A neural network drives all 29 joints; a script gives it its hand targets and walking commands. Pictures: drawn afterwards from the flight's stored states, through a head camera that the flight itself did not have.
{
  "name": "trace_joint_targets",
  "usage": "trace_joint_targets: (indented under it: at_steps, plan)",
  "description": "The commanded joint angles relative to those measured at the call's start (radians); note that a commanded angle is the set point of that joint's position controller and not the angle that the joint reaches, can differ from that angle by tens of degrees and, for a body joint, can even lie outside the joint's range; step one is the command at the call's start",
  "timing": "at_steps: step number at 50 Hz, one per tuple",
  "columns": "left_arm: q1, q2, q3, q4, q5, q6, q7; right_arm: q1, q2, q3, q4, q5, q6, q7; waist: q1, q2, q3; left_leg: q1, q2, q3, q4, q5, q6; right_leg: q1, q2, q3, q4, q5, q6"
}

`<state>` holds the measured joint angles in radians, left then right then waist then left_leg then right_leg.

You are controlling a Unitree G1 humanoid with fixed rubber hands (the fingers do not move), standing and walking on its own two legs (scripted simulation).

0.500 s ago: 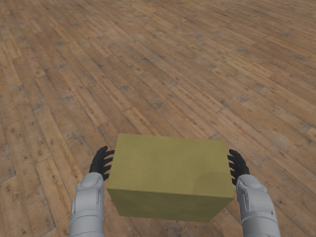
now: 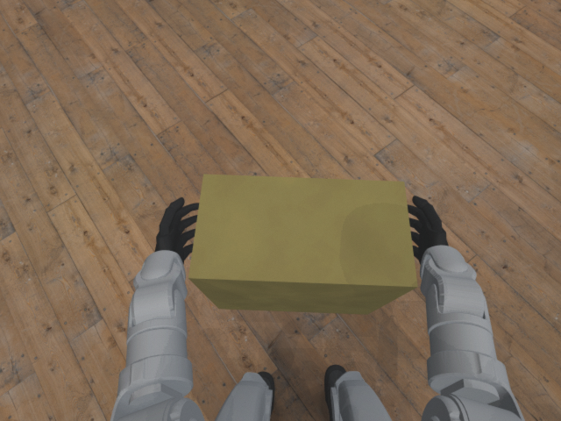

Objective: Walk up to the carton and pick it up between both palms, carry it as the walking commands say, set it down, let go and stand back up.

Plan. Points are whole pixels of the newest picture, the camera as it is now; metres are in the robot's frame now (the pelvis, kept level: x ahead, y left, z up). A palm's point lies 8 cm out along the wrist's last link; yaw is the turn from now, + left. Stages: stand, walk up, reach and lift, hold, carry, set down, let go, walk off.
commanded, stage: set down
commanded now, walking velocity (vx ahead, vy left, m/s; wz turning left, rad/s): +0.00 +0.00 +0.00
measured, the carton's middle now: (297, 254) +0.38 +0.01 -0.13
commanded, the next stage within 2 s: none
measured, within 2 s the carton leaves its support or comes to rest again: neither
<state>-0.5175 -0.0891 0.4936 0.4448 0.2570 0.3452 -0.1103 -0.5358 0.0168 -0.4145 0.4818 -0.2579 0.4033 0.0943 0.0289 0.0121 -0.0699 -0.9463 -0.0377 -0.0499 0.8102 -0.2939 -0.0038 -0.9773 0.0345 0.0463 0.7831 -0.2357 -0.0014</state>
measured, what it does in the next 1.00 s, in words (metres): lowers itself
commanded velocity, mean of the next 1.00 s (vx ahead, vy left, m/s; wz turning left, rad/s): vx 0.00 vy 0.00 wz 0.00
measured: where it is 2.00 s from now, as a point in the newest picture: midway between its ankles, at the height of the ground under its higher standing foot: outside the picture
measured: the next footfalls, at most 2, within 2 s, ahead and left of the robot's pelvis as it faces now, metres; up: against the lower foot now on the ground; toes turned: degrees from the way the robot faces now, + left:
none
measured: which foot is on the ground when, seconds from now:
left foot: down 0.00-1.00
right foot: down 0.00-1.00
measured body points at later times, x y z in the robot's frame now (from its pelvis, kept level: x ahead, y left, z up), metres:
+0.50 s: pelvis -0.01 +0.00 -0.07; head +0.22 -0.01 +0.32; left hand +0.40 +0.20 -0.15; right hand +0.42 -0.18 -0.16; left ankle +0.04 +0.12 -0.69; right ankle +0.06 -0.12 -0.69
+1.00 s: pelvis -0.04 +0.00 -0.15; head +0.23 -0.01 +0.22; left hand +0.43 +0.20 -0.24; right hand +0.45 -0.18 -0.24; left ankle +0.04 +0.12 -0.69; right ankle +0.06 -0.12 -0.69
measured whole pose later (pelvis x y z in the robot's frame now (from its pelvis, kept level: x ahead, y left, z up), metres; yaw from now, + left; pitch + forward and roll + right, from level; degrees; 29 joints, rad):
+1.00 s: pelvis -0.04 +0.00 -0.15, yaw +1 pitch +48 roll +1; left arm -0.86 0.04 0.50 0.59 0.18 0.36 -0.05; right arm -0.91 -0.10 -0.43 0.64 -0.17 0.38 0.04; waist 0.02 0.00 -0.25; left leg -1.82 -0.08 -0.06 1.43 -0.45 -0.03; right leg -1.85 0.07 0.05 1.41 -0.39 0.01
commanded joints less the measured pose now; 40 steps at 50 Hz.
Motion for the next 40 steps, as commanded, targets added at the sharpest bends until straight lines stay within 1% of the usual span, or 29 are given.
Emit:
trace_joint_targets:
  at_steps: [1,5,11,20,26,32,40]
  plan:
    - [-0.471,-0.827,-0.551,0.107,-0.125,0.034,-0.269,-0.559,0.834,0.537,-0.031,0.166,-0.050,0.258,-0.002,-0.037,-0.665,0.140,-0.061,0.020,-0.038,0.132,0.015,0.376,0.057,0.001,0.002,0.146,-0.022]
    - [-0.508,-0.831,-0.541,0.117,-0.128,0.041,-0.281,-0.591,0.846,0.532,-0.018,0.170,-0.040,0.267,0.002,-0.038,-0.718,0.070,-0.065,0.026,0.011,0.125,0.014,0.315,0.059,-0.004,0.054,0.137,-0.019]
    - [-0.547,-0.830,-0.553,0.116,-0.145,0.043,-0.288,-0.612,0.847,0.534,-0.005,0.183,-0.035,0.273,-0.003,-0.035,-0.804,-0.014,-0.071,0.032,0.082,0.155,0.007,0.227,0.065,-0.013,0.131,0.171,-0.013]
    - [-0.604,-0.811,-0.579,0.102,-0.182,0.026,-0.279,-0.643,0.838,0.550,0.013,0.208,-0.048,0.265,-0.003,-0.036,-0.924,-0.149,-0.076,0.040,0.186,0.220,-0.006,0.119,0.073,-0.022,0.243,0.251,-0.003]
    - [-0.650,-0.799,-0.594,0.096,-0.204,0.014,-0.267,-0.677,0.828,0.560,0.025,0.223,-0.058,0.257,-0.004,-0.037,-1.002,-0.223,-0.078,0.049,0.254,0.243,-0.015,0.055,0.076,-0.028,0.311,0.275,0.003]
    - [-0.713,-0.781,-0.594,0.103,-0.217,0.008,-0.253,-0.730,0.814,0.555,0.050,0.236,-0.062,0.249,-0.007,-0.037,-1.051,-0.295,-0.079,0.058,0.322,0.217,-0.021,-0.022,0.077,-0.039,0.374,0.242,0.008]
    - [-0.822,-0.757,-0.566,0.139,-0.227,0.011,-0.238,-0.834,0.804,0.529,0.099,0.247,-0.054,0.237,-0.003,-0.042,-1.069,-0.398,-0.081,0.076,0.407,0.126,-0.024,-0.127,0.077,-0.055,0.452,0.128,0.015]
